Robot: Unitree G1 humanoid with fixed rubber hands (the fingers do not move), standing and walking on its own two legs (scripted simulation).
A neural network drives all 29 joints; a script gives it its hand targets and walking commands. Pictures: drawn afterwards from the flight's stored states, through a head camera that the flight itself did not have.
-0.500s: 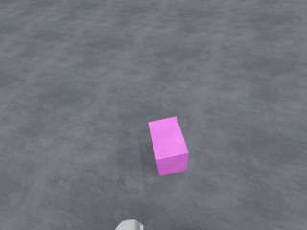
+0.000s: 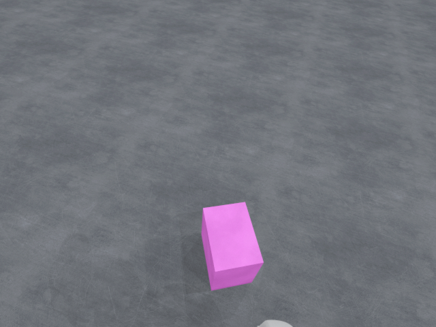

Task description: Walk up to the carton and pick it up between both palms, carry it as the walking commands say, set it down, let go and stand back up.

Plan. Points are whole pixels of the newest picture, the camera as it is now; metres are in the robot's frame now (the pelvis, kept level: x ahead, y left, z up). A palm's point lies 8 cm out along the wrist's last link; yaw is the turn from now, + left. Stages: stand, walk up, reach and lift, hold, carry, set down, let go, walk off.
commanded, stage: walk up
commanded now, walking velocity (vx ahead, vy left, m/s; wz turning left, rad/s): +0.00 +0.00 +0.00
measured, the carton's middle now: (228, 246) +0.52 -0.07 -0.65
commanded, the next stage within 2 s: none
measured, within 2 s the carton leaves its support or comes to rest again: neither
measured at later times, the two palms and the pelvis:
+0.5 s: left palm out of the picture +0.07 +0.19 -0.14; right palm out of the picture +0.04 -0.26 -0.15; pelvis +0.04 -0.04 +0.00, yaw -1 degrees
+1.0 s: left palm out of the picture +0.05 +0.20 -0.15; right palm out of the picture +0.01 -0.26 -0.14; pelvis +0.05 -0.04 +0.00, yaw +2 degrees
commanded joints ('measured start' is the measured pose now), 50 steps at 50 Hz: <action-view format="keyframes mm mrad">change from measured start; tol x16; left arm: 1 47 5 -14 -35 -14 10 7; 50 -20 -3 12 30 21 43 11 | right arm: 1 -29 -103 -14 -23 7 -1 -12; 45 56 -13 17 160 15 47 -42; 50 170 -192 -88 113 -12 62 -99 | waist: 1 19 346 -36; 7 35 212 -71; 10 5 -171 -54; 47 -50 -32 62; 50 -14 197 47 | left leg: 1 69 105 -6 -79 907 87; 5 118 145 -71 -40 701 129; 10 -19 -37 -60 47 -164 -3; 45 40 23 -108 -133 66 -4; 48 156 440 -597 -184 180 199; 50 33 384 -435 -150 240 174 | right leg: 1 70 44 -28 -228 24 18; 5 133 38 -32 -412 13 0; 9 338 -152 141 -656 353 -37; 12 203 -147 210 -803 77 -104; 45 281 -35 63 -672 267 -62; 46 237 -45 48 -649 205 -43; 48 -202 19 -13 -118 -183 24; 50 -177 -20 84 102 -107 17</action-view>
